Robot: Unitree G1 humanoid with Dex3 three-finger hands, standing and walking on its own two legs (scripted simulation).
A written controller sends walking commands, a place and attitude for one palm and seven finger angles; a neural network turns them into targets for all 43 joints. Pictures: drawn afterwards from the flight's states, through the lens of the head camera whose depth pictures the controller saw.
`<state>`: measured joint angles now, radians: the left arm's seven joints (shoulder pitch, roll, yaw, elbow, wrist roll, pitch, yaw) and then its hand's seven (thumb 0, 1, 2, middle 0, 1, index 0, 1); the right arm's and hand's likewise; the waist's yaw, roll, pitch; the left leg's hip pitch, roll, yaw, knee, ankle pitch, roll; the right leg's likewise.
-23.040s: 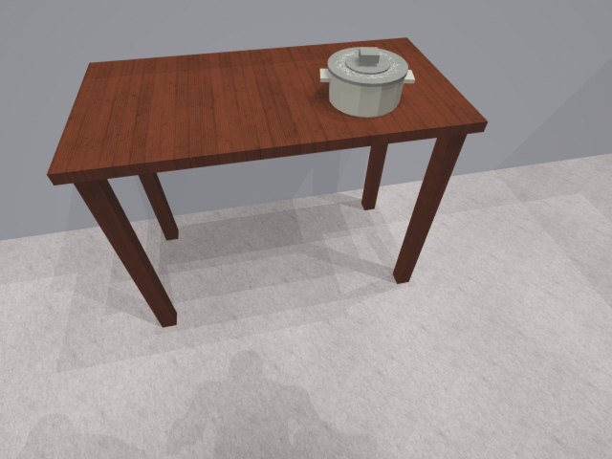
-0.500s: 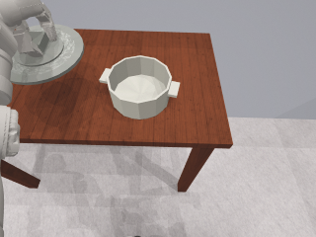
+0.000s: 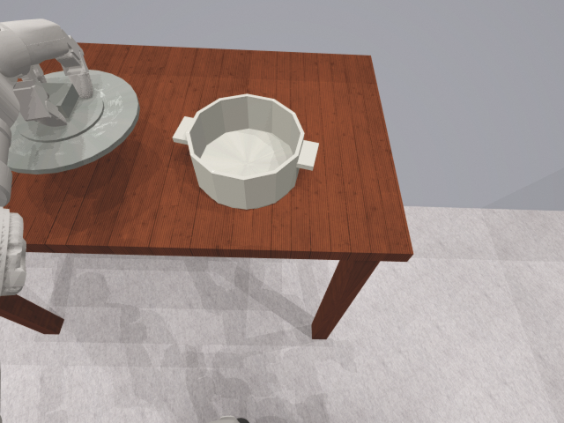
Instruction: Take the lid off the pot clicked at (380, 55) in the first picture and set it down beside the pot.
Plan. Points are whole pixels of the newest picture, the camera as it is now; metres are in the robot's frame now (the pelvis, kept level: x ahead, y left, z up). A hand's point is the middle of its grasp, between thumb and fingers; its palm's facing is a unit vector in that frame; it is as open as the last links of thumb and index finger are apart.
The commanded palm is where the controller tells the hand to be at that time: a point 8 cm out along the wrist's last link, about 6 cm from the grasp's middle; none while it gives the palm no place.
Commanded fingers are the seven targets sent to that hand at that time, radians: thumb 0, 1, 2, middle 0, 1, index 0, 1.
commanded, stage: lower the lid onto the table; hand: left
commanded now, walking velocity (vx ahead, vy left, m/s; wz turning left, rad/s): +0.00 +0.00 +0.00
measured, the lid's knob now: (52, 100) +0.50 +0.29 +0.15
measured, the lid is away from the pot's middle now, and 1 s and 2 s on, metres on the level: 0.24 0.23 0.25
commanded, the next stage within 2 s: none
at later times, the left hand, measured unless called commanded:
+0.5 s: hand (64, 107) +0.50 +0.28 +0.15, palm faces -0.44 -0.08 -0.89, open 8.2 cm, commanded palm +0.54 +0.28 +0.22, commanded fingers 0.00 0.53 1.06 -0.70 -1.06 -0.81 -1.11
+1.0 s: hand (85, 126) +0.50 +0.26 +0.11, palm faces -0.49 -0.07 -0.87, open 8.2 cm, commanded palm +0.55 +0.27 +0.19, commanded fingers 0.00 0.53 1.06 -0.70 -1.06 -0.81 -1.11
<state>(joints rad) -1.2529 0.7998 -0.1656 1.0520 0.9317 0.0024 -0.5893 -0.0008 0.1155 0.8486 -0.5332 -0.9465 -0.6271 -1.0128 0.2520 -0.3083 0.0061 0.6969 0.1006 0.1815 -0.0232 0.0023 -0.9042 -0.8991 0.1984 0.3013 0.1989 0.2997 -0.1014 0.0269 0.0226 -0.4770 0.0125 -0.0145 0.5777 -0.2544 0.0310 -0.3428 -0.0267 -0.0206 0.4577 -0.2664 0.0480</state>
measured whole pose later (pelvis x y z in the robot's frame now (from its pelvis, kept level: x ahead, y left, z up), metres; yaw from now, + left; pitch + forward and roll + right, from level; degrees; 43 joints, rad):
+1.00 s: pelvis +0.00 +0.01 -0.01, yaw -1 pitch +12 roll -3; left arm -1.17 0.76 -0.15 1.11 0.95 -0.06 -0.49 0.00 0.12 0.85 -0.53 -0.94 -0.62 -1.01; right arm 0.32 -0.31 0.01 0.72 0.09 0.15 -0.05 0.00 -0.90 -0.90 0.20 0.30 0.20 0.30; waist -0.13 0.03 0.00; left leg -0.56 0.02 0.00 0.63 -0.28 0.04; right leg -0.43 -0.02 0.00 0.51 -0.29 0.05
